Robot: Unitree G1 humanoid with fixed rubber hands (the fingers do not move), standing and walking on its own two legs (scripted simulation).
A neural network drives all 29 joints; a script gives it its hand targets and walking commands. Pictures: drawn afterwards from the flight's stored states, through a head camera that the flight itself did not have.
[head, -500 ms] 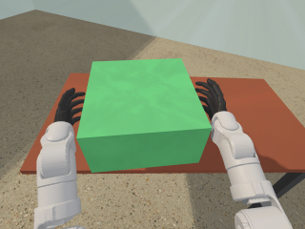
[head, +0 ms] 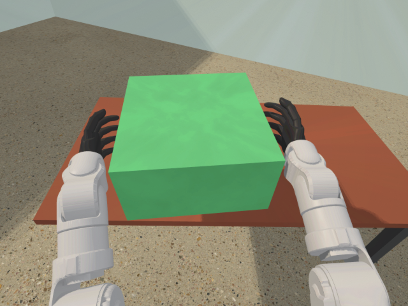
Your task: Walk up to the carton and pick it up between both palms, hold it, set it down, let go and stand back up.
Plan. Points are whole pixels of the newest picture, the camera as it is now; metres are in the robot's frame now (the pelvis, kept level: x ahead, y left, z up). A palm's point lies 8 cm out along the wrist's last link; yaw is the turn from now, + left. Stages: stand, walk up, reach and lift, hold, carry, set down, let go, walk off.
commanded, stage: hold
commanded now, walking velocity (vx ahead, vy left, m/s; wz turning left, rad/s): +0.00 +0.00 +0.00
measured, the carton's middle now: (193, 137) +0.43 +0.00 +0.13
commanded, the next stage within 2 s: set down in 1.74 s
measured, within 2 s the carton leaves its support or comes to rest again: neither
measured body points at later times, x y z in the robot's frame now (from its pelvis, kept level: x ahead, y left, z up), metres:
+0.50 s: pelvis +0.02 +0.00 +0.00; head -0.02 +0.02 +0.45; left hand +0.38 +0.18 +0.16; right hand +0.38 -0.18 +0.18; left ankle +0.00 +0.11 -0.75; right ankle +0.03 -0.11 -0.75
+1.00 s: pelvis +0.00 +0.01 +0.00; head -0.02 +0.02 +0.45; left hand +0.37 +0.19 +0.16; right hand +0.38 -0.18 +0.18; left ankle +0.00 +0.11 -0.75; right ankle +0.03 -0.11 -0.75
